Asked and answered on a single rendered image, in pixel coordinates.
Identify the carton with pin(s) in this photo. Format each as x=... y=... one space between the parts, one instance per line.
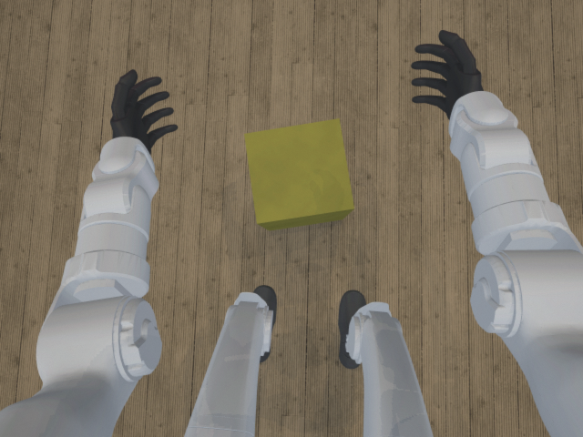
x=299 y=175

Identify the robot right upper arm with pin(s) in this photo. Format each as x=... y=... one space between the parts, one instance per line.
x=533 y=300

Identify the robot left upper arm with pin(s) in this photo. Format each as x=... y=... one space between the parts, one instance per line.
x=91 y=355

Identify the left robot forearm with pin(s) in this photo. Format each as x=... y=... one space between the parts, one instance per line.
x=110 y=257

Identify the left robot thigh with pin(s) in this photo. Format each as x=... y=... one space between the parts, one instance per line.
x=226 y=405

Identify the left robot hand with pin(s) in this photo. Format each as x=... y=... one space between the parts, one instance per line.
x=127 y=111

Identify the right robot hand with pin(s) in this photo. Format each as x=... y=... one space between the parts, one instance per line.
x=460 y=71

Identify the left robot shin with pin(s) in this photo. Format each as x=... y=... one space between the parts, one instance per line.
x=247 y=296

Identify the right robot forearm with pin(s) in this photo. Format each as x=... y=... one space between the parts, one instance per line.
x=503 y=182

